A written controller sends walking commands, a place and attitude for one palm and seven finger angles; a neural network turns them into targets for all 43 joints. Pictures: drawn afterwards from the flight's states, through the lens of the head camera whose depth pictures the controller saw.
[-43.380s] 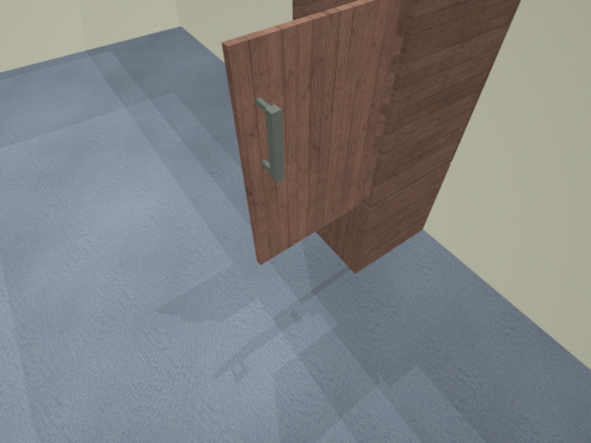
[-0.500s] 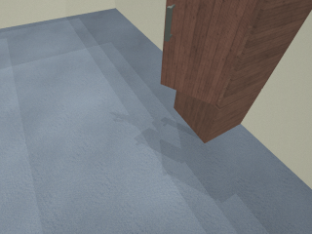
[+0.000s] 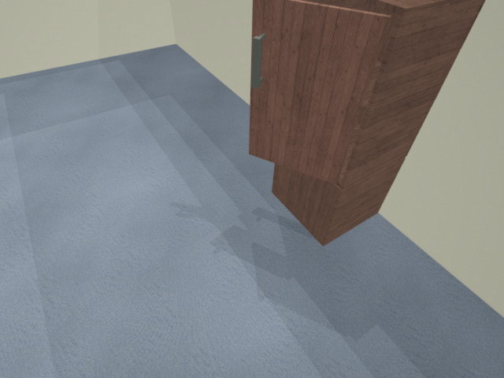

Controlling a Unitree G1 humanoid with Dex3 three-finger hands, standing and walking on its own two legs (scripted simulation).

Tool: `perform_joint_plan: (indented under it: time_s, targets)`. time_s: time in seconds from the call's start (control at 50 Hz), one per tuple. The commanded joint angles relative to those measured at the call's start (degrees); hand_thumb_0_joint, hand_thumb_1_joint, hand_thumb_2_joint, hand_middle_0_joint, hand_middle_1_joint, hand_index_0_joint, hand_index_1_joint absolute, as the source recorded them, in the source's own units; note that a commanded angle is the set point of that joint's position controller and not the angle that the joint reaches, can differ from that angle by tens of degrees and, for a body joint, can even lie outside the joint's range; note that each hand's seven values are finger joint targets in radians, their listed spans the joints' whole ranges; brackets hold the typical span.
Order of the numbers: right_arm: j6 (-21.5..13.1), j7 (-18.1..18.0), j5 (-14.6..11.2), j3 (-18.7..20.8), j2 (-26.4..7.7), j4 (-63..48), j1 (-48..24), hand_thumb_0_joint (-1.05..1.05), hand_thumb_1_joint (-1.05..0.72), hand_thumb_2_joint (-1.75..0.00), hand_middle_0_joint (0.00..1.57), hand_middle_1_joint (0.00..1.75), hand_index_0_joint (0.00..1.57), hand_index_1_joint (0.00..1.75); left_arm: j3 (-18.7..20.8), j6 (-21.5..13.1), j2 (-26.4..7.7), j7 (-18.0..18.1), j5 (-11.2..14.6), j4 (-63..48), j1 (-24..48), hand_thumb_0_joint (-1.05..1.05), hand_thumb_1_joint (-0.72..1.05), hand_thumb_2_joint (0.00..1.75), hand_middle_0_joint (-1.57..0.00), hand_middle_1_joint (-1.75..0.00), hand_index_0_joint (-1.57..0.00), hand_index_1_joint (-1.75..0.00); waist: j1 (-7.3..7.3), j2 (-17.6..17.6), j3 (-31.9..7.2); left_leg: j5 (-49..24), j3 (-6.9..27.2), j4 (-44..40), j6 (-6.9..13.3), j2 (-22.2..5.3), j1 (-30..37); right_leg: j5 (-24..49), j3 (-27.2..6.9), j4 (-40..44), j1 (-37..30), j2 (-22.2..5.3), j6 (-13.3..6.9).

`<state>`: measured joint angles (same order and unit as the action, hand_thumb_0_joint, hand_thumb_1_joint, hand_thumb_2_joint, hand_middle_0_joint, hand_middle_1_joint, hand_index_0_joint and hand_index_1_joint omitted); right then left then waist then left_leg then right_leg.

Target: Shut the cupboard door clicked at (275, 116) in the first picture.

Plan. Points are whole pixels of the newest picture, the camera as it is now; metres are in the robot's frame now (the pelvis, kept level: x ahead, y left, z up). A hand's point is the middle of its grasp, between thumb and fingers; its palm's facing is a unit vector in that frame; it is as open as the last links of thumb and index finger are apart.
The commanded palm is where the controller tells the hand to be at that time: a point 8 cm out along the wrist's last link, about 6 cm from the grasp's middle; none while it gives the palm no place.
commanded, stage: let the arm hang, fingers relaxed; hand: left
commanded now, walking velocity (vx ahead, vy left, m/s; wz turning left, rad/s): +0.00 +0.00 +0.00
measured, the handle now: (259, 61) +1.00 +0.02 +0.07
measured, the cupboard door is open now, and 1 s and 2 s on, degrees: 30 30 30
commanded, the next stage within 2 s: look to check the result in 0.06 s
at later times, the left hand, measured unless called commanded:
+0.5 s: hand out of the picture +0.00 +0.18 -0.17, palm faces +0.01 -0.97 -0.23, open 7.4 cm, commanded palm none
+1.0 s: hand out of the picture +0.07 +0.19 -0.18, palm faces +0.11 -0.96 -0.25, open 7.4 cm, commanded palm none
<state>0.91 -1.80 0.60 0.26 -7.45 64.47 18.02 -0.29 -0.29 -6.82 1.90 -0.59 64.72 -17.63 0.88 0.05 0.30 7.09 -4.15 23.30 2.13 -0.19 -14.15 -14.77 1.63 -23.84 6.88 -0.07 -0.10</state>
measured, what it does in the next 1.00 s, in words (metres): stands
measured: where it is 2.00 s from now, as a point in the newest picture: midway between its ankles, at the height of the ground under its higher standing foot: outside the picture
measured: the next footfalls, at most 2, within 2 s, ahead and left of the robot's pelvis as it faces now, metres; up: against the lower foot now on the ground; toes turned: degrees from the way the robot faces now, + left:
right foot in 1.42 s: +0.12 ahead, -0.14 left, +0.00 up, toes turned +22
left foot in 1.82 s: +0.15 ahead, +0.21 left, +0.00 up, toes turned +48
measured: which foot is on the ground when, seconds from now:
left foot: down 0.00-1.00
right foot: down 0.00-1.00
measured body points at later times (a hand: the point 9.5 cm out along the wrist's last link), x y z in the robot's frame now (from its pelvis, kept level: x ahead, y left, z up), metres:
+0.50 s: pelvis +0.01 -0.01 +0.00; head +0.02 -0.01 +0.45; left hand +0.00 +0.24 -0.15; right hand +0.01 -0.24 -0.16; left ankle +0.06 +0.10 -0.74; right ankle -0.02 -0.12 -0.74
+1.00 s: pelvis +0.03 -0.01 -0.01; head +0.05 -0.01 +0.44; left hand +0.06 +0.24 -0.16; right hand +0.08 -0.26 -0.16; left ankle +0.06 +0.09 -0.73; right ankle -0.02 -0.12 -0.74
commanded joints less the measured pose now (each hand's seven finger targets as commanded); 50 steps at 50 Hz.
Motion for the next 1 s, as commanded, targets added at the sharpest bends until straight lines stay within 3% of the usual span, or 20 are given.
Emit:
perform_joint_plan:
  time_s: [0.0, 0.26, 0.58, 0.74, 0.8, 0.86, 0.9, 0.94, 0.96, 0.98]
  targets:
    - [-0.5, -0.4, 0.1, 1.3, -6.2, -1.6, 3.7, 0.00, -0.90, -0.90, 0.20, 0.30, 0.20, 0.30, 1.6, -0.1, -6.8, 0.3, -0.2, -0.1, -5.8, 0.00, 0.90, 0.90, -0.20, -0.30, -0.20, -0.30, -0.33, 1.3, 6.4, 8.9, 7.9, -6.9, -0.3, -5.5, 1.4, -2.4, -4.5, 6.8, 7.9, -4.5, -2.3]
    - [-0.9, -0.4, 0.0, 1.6, -8.6, -1.7, 2.1, 0.00, -0.90, -0.90, 0.20, 0.30, 0.20, 0.30, 1.9, -0.5, -8.9, 0.1, -0.1, 0.0, -3.6, 0.00, 0.90, 0.90, -0.20, -0.30, -0.20, -0.30, 0.05, 0.2, 3.8, 4.5, 7.3, -5.6, -0.2, -5.9, 4.5, -0.5, -4.9, 7.4, 6.5, -5.0, -2.5]
    - [-1.1, -0.1, 0.0, 1.7, -12.6, -2.2, -4.1, 0.00, -0.90, -0.90, 0.20, 0.30, 0.20, 0.30, 2.1, -0.7, -12.8, -0.3, -0.2, -0.2, 0.9, 0.00, 0.90, 0.90, -0.20, -0.30, -0.20, -0.30, -0.12, 0.3, 4.0, 0.9, 7.4, -5.9, -0.4, -6.5, 6.4, 2.0, -5.2, 8.9, 5.1, -5.8, -2.3]
    - [-1.5, 0.0, 0.1, 1.7, -14.5, -2.6, -6.4, 0.00, -0.90, -0.90, 0.20, 0.30, 0.20, 0.30, 2.4, -1.1, -14.7, -0.4, -0.2, -1.0, 3.7, 0.00, 0.90, 0.90, -0.20, -0.30, -0.20, -0.30, -0.18, 0.7, 1.3, -4.7, 7.4, -5.3, -0.5, -6.9, 7.8, 7.5, -5.3, 9.0, 2.1, -6.3, -2.2]
    - [-0.6, 0.2, 0.0, 1.0, -10.3, -2.9, -4.9, 0.00, -0.90, -0.90, 0.20, 0.30, 0.20, 0.30, 2.2, -0.1, -11.7, 0.1, -0.1, -1.2, 1.9, 0.00, 0.90, 0.90, -0.20, -0.30, -0.20, -0.30, -0.40, 0.2, 1.2, -7.8, 7.3, -2.6, -1.1, -6.2, 4.9, 9.8, -2.9, 5.8, 0.7, -7.2, -1.3]
    - [0.1, 0.4, 0.2, 1.5, -10.9, -4.4, -5.1, 0.00, -0.90, -0.90, 0.20, 0.30, 0.20, 0.30, 3.4, 0.7, -13.6, 0.4, -0.1, -2.8, 1.5, 0.00, 0.90, 0.90, -0.20, -0.30, -0.20, -0.30, -1.04, -1.0, 0.9, -9.1, 7.2, 2.3, -1.3, -4.8, -0.4, 13.3, -2.1, 2.4, -1.5, -9.5, -2.5]
    - [0.5, 0.6, 0.2, 2.0, -10.5, -5.9, -5.3, 0.00, -0.90, -0.90, 0.20, 0.30, 0.20, 0.30, 4.4, 0.9, -15.0, 0.6, -0.3, -4.4, 1.2, 0.00, 0.90, 0.90, -0.20, -0.30, -0.20, -0.30, -1.53, -4.7, 0.7, -6.5, 5.1, 8.9, -2.0, -2.6, -4.4, 16.3, -3.3, 2.2, -2.6, -13.3, -5.1]
    - [1.3, 0.7, 0.6, 2.7, -10.1, -7.8, -6.3, 0.00, -0.90, -0.90, 0.20, 0.30, 0.20, 0.30, 5.0, 1.1, -15.4, 0.7, -0.5, -6.5, 2.0, 0.00, 0.90, 0.90, -0.20, -0.30, -0.20, -0.30, -1.64, -8.0, 3.1, 10.8, 3.0, 20.6, -2.9, -1.8, -9.0, 22.9, -4.7, 2.8, -1.6, -19.0, -9.5]
    - [1.7, 0.9, 0.5, 3.2, -10.1, -8.7, -6.3, 0.00, -0.90, -0.90, 0.20, 0.30, 0.20, 0.30, 5.3, 1.1, -15.7, 0.8, -0.8, -7.5, 3.3, 0.00, 0.90, 0.90, -0.20, -0.30, -0.20, -0.30, -1.28, -8.1, 3.7, 17.2, 2.9, 25.5, -3.1, -2.2, -10.8, 26.0, -4.6, 2.2, -1.4, -21.1, -11.1]
    - [1.7, 1.1, 0.4, 3.4, -9.9, -9.5, -6.4, 0.00, -0.90, -0.90, 0.20, 0.30, 0.20, 0.30, 5.6, 1.0, -16.0, 0.9, -1.2, -8.5, 4.3, 0.00, 0.90, 0.90, -0.20, -0.30, -0.20, -0.30, -0.85, -7.9, 4.7, 20.5, 2.8, 26.7, -3.2, -3.2, -11.6, 28.1, -3.4, 1.1, -0.8, -22.4, -11.6]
